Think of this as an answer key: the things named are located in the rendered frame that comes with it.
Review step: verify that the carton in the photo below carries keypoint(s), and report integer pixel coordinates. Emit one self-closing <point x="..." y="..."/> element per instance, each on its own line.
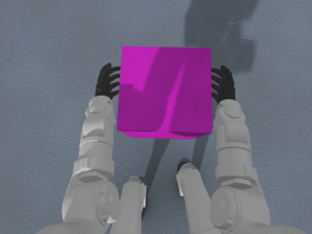
<point x="165" y="92"/>

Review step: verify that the robot left upper arm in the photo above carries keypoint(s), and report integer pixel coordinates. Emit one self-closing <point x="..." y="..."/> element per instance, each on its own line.
<point x="88" y="208"/>

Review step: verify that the right robot forearm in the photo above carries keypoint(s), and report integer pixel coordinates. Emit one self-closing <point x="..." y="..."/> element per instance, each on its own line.
<point x="233" y="148"/>

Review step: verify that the left robot forearm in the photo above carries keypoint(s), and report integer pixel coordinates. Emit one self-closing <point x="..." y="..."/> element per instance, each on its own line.
<point x="96" y="144"/>

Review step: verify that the robot left hand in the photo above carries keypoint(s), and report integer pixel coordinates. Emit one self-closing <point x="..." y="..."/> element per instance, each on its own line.
<point x="103" y="87"/>

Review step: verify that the right robot shin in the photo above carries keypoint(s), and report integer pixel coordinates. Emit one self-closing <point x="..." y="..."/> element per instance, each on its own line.
<point x="188" y="166"/>

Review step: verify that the robot right hand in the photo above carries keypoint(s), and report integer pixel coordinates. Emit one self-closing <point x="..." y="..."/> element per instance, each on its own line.
<point x="226" y="89"/>

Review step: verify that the robot right upper arm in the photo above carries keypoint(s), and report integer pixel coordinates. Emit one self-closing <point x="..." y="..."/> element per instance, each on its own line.
<point x="237" y="211"/>

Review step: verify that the right robot thigh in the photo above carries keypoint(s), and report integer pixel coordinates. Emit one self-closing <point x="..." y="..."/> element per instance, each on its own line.
<point x="197" y="202"/>

